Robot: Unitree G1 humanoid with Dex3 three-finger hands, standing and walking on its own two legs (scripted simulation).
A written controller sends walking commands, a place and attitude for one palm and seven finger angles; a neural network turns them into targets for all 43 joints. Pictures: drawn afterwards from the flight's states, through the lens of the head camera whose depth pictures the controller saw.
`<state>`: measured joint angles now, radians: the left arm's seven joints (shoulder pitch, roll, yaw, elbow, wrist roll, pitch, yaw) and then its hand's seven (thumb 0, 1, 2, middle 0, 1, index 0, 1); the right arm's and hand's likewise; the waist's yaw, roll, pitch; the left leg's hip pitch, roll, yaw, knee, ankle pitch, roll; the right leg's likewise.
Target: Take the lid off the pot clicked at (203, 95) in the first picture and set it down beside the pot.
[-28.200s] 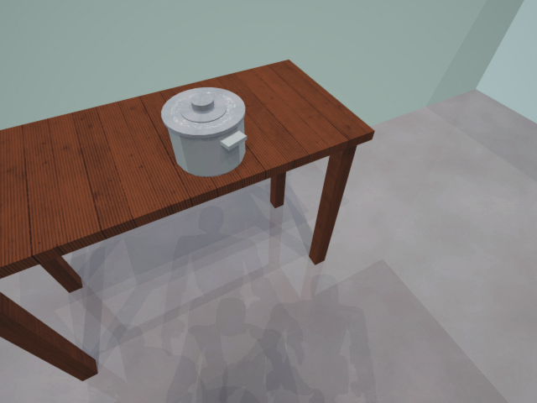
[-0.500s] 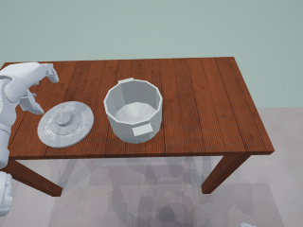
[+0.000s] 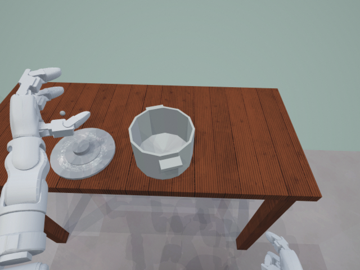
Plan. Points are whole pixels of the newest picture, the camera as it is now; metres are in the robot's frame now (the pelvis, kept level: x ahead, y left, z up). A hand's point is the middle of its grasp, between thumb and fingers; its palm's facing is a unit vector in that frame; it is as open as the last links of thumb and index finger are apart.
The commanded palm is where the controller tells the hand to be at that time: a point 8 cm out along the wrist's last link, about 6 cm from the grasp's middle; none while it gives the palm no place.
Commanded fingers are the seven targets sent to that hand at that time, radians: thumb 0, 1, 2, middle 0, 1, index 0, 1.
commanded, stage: draw the hand back to the body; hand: left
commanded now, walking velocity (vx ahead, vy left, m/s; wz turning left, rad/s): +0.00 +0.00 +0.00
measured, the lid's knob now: (81, 147) +0.43 +0.32 -0.03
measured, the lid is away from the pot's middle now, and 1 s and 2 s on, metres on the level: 0.24 0.24 0.24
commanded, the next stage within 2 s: step back with the hand held close in 1.46 s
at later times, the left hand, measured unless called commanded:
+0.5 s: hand (54, 143) +0.29 +0.25 +0.17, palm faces +0.46 -0.84 -0.29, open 8.5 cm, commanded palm +0.24 +0.28 +0.18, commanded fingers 0.00 0.81 0.87 -0.21 -0.36 -0.21 -0.36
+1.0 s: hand (38, 183) +0.21 +0.24 +0.17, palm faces +0.44 -0.84 -0.32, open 7.4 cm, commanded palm +0.16 +0.27 +0.18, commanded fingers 0.00 0.90 0.90 -0.20 -0.30 -0.20 -0.30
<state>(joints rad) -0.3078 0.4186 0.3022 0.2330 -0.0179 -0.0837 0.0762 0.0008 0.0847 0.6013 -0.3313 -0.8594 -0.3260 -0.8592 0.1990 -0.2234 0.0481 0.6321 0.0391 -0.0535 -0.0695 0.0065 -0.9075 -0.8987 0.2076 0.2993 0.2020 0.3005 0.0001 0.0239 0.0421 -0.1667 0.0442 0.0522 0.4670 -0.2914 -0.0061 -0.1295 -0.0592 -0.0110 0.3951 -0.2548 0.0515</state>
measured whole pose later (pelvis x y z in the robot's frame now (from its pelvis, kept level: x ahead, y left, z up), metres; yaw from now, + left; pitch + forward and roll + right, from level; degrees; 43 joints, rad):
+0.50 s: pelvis +0.00 -0.02 +0.00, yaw +1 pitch -2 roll +0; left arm 0.00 0.36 0.34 -0.02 -0.08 -0.08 0.10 0.01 0.59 0.79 -0.25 -0.51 -0.25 -0.51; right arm 0.17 -0.26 0.01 0.66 0.04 -0.07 -0.06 0.01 -0.91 -0.90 0.21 0.30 0.20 0.30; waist 0.02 0.07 0.03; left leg -0.12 0.07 0.03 0.44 -0.28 -0.04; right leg -0.10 -0.04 -0.03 0.42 -0.28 0.03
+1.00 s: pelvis -0.01 -0.01 +0.00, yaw +0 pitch -4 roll -1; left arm 0.29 0.33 0.31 -0.30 -0.07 -0.10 0.11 0.02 0.89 0.89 -0.21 -0.31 -0.21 -0.31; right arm 0.17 -0.23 0.02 0.65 0.02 -0.12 -0.06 0.01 -0.91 -0.90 0.21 0.30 0.20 0.30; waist 0.05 0.06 0.03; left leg -0.11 0.05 0.04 0.46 -0.28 -0.02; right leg -0.08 -0.05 -0.02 0.42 -0.26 0.04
